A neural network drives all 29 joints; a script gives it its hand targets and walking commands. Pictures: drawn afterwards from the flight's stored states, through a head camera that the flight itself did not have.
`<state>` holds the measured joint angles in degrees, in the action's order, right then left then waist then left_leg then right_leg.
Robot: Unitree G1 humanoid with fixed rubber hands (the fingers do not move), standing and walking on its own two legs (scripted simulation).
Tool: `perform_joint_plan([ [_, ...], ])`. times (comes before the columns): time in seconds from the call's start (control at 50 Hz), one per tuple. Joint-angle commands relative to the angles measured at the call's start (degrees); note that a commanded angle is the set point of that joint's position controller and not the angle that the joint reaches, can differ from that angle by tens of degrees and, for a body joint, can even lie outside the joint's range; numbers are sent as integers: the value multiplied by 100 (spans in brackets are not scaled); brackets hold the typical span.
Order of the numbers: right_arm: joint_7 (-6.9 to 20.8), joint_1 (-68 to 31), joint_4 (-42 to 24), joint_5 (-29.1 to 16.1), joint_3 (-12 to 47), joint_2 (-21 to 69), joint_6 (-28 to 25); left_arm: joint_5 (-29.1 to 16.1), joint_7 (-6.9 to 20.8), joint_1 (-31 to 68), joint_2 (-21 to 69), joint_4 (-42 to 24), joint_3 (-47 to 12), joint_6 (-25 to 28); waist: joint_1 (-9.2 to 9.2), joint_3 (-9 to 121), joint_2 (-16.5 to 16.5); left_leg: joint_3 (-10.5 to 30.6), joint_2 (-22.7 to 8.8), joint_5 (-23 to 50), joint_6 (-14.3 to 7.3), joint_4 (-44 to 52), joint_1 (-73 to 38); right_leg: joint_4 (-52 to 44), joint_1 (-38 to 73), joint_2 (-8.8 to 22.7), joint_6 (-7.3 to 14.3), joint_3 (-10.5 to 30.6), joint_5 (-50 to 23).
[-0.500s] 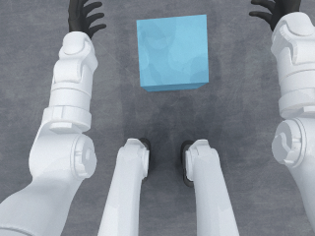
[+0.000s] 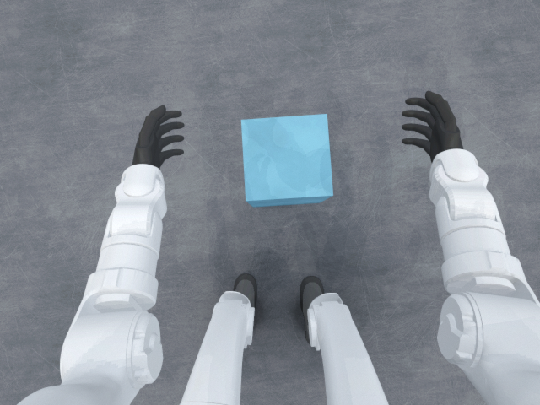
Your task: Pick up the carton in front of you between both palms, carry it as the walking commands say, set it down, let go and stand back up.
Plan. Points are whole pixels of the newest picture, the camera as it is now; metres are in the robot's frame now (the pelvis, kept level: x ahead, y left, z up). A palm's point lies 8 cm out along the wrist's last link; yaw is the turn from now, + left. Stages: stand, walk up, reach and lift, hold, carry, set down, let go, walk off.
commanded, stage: let go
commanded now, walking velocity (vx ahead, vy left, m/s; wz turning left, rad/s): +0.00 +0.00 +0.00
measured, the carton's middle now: (285, 166) +0.51 -0.01 -0.56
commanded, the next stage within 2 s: stand in 1.08 s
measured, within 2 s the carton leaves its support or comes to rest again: neither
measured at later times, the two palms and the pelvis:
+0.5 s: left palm (60, 294) +0.27 +0.24 +0.00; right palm (505, 282) +0.28 -0.22 +0.00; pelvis +0.06 +0.01 +0.08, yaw +0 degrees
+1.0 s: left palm (40, 346) +0.22 +0.24 +0.03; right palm (537, 356) +0.22 -0.22 +0.03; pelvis +0.06 +0.01 +0.09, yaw +0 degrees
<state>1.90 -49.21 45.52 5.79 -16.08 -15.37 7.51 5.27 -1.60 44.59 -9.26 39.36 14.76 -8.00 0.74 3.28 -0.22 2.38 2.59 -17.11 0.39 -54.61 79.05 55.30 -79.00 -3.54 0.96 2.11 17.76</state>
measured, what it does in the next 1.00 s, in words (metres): rises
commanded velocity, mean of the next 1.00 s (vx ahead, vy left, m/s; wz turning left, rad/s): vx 0.00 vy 0.00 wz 0.00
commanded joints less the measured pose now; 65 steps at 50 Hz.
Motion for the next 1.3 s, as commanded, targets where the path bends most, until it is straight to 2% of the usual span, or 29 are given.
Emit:
perform_joint_plan([
  [0.0,-24,-198,-1118,-117,40,-619,-228,-66,104,18,-626,-943,-141,224,-16,5326,182,-216,55,2227,112,471,-3227,-559,3977,94,-194,-5,-2747],
  [0.1,57,1023,-1264,-321,247,-428,-459,-310,222,-1118,-535,-1012,-381,455,-15,4547,146,-87,-43,2366,113,882,-3838,-996,4214,131,-167,42,-2674],
  [0.24,98,2808,-1282,-401,477,-272,-748,-396,301,-2829,-491,-1048,-584,751,-21,3585,46,34,-111,2598,137,1415,-4874,-1543,4648,150,-172,54,-2464],
  [0.46,84,5005,-2010,-551,899,-184,-936,-566,395,-4904,-620,-1658,-973,931,-12,1742,-6,11,-138,2289,127,2540,-6451,-2662,6204,178,-164,-12,-2048],
  [0.54,87,5594,-2240,-559,1049,-169,-878,-592,439,-5364,-682,-1804,-1065,884,-61,1020,54,-18,-133,2138,109,2959,-6870,-3072,6731,172,-167,-49,-1983],
  [0.68,191,5922,-2504,-568,1202,-175,-460,-565,534,-5527,-789,-1985,-1137,500,-82,-250,18,-85,-133,1168,50,3348,-7079,-3451,7119,200,-144,-89,-1184],
  [0.78,242,5860,-2633,-543,1223,-213,-128,-475,566,-5446,-804,-2020,-1087,174,-69,-759,-31,-110,-136,801,29,3374,-7131,-3475,7240,212,-110,-112,-822],
  [1.02,221,5913,-2728,-480,1189,-185,72,-423,576,-5444,-810,-2098,-1055,-10,-74,-709,31,-115,-107,1228,19,3241,-7521,-3351,7418,207,-140,-72,-1290],
  [1.04,116,6215,-2404,-579,1193,-217,-111,-282,421,-5249,-928,-2465,-1049,-317,-88,-374,-177,-121,32,1247,69,3051,-7453,-3208,7627,267,-74,-65,-1647],
  [1.06,64,6111,-2529,-592,1196,-234,-150,-343,359,-5375,-893,-2354,-1128,-393,-136,-418,-38,-101,18,1224,32,3024,-7433,-3142,7554,253,-100,-22,-1732],
  [1.08,-169,5750,-1859,-340,1096,-880,-327,-419,100,-5365,-1570,-1454,-923,52,89,-580,405,104,-379,894,146,2884,-6735,-3192,6645,493,-233,138,-868],
  [1.1,-239,5920,-1838,-340,1073,-911,-423,-332,29,-5471,-1565,-1345,-960,255,-22,-539,392,174,-411,654,94,2872,-6808,-3298,6568,553,-195,300,-442],
  [1.14,-241,5931,-1595,-320,1130,-841,-540,-267,29,-5346,-1441,-1164,-996,479,-88,-508,177,291,-443,155,34,2959,-6658,-3387,6403,581,-118,447,175],
  [1.18,-239,5849,-1443,-316,1156,-874,-619,-267,69,-5265,-1426,-996,-1016,605,-69,-329,-21,399,-513,299,-37,2994,-6621,-3257,6542,584,-76,436,-155],
  [1.24,-240,5790,-1254,-340,1186,-912,-704,-309,85,-5324,-1523,-659,-1024,712,-19,-40,-5,414,-566,1130,-60,2886,-6725,-3098,6830,632,-91,416,-1140],
  [1.28,-260,5837,-1119,-349,1193,-973,-733,-314,67,-5335,-1583,-486,-1025,748,-36,67,-7,415,-593,1494,-62,2840,-6848,-3049,6905,658,-93,423,-1512],
])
